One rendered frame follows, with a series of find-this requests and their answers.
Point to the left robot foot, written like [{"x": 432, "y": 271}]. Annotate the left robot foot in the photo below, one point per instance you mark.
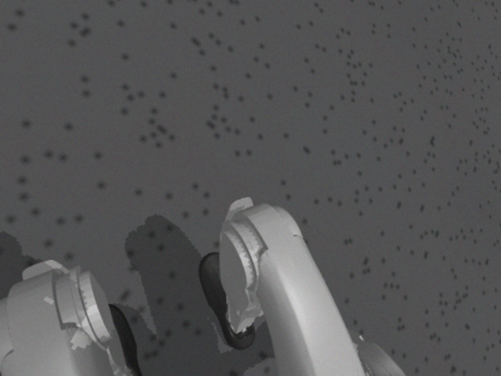
[{"x": 127, "y": 340}]

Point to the right robot hand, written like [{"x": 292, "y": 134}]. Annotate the right robot hand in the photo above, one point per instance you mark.
[{"x": 375, "y": 361}]

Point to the right robot foot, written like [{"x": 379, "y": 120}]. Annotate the right robot foot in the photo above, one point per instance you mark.
[{"x": 209, "y": 274}]

